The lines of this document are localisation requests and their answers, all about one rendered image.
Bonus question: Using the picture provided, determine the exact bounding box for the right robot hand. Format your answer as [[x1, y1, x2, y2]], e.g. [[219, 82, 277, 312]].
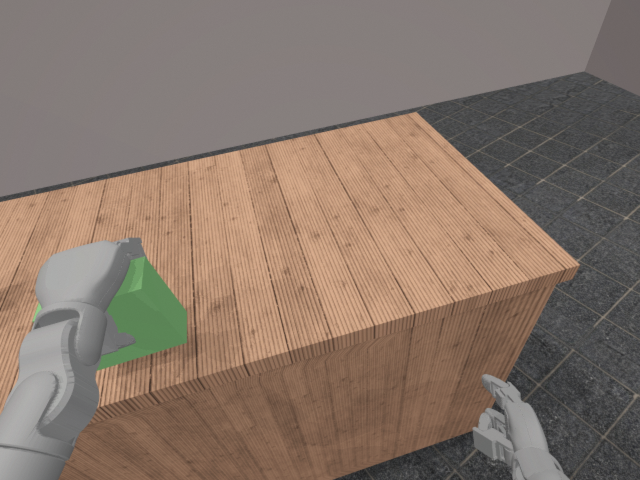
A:
[[473, 374, 549, 466]]

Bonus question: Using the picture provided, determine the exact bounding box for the sponge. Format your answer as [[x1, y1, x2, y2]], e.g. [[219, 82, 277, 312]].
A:
[[32, 256, 187, 371]]

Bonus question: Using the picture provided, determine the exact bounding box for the right robot forearm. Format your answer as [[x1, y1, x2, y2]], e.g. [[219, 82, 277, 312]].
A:
[[511, 448, 570, 480]]

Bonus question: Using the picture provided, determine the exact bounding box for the table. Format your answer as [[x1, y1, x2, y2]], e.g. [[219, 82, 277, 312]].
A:
[[0, 112, 580, 480]]

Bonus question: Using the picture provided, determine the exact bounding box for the left robot hand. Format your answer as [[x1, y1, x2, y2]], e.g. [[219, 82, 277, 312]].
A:
[[35, 238, 148, 356]]

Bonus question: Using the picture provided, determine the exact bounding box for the left robot forearm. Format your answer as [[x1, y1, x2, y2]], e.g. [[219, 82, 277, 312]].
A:
[[0, 301, 107, 480]]

